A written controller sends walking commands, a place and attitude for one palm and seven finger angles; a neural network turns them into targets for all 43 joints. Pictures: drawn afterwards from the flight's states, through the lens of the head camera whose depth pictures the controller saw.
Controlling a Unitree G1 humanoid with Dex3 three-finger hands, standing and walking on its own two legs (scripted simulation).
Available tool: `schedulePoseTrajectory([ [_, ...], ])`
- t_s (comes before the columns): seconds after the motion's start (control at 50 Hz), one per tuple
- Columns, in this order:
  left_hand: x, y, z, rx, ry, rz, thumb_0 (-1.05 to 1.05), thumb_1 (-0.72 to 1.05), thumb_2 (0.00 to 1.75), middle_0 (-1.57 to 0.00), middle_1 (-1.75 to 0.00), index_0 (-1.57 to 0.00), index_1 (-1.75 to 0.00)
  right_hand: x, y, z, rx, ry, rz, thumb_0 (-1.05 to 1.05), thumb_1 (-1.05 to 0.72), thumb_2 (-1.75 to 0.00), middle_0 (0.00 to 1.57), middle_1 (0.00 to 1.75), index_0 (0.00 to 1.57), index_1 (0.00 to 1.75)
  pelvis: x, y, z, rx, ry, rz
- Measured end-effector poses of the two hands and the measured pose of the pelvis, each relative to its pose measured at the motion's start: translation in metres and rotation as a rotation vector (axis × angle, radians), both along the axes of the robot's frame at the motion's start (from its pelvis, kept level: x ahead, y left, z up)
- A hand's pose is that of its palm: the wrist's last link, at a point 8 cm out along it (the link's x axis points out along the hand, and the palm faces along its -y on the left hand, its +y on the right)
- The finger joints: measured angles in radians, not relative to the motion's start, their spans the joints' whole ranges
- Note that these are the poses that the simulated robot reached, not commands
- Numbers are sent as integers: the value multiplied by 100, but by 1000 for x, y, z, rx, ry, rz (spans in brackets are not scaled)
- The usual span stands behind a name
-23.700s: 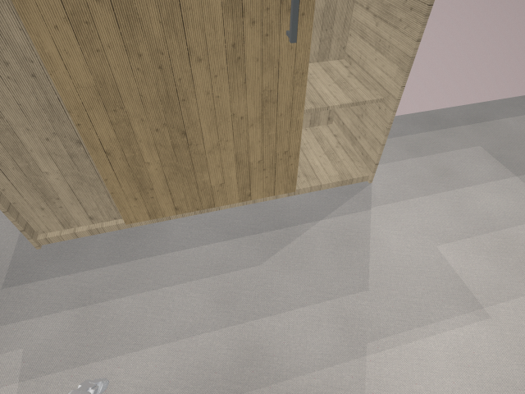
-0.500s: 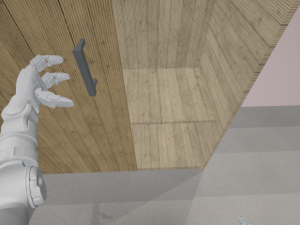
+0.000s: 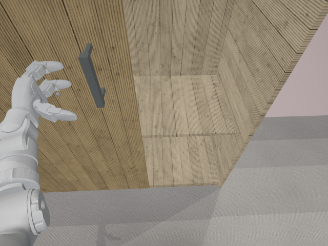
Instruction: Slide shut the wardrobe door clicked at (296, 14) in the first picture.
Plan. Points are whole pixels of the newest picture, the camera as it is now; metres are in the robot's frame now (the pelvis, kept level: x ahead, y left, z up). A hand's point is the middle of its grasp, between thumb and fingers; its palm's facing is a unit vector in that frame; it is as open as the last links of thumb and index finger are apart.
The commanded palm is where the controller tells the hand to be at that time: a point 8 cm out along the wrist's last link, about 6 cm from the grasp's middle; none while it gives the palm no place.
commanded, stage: move the hooked fingers beside the handle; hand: left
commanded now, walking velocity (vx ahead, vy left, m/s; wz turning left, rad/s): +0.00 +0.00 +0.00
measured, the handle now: (95, 77) +0.49 +0.19 +0.15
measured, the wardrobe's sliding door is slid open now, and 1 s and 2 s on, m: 0.44 0.44 0.44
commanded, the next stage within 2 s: feel for the door with the fingertips in 1.74 s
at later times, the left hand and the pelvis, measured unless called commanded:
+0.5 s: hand (62, 92) +0.42 +0.24 +0.16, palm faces +0.07 -1.00 -0.03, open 14.0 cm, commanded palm +0.40 +0.28 +0.15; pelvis +0.00 +0.00 +0.00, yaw +0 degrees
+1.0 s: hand (58, 100) +0.41 +0.25 +0.15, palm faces +0.09 -1.00 -0.02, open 14.0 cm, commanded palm +0.39 +0.29 +0.15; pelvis +0.00 +0.00 +0.00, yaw +0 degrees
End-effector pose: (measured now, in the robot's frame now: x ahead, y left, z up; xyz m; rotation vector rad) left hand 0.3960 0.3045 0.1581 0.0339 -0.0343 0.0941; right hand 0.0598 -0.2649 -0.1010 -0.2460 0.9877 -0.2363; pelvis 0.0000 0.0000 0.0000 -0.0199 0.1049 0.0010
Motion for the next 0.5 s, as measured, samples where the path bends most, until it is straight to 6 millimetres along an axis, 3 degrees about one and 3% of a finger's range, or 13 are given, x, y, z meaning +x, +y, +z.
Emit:
schedulePoseTrajectory([
  [0.2, 13, -18, -4, -31, 46, -19, -1, -50, 30, -30, -120, -30, -120, 30, 9, 4, 16, -87, 29, 0, -91, -90, 20, 30, 20, 30, 2, 4, -1, 4, 5, -1],
  [0.4, 4, -4, 0, -4, 4, 15, -1, -50, 30, -30, -120, -30, -120, 20, 12, 1, 29, -46, 21, 0, -91, -90, 21, 30, 20, 30, 4, 2, 0, 2, -10, -5],
  [0.5, 3, -10, 5, -4, 10, -19, -1, -50, 30, -30, -120, -30, -120, 14, 10, -3, 27, -17, 24, 1, -91, -90, 21, 30, 20, 30, 3, 3, 1, 1, -10, 6],
])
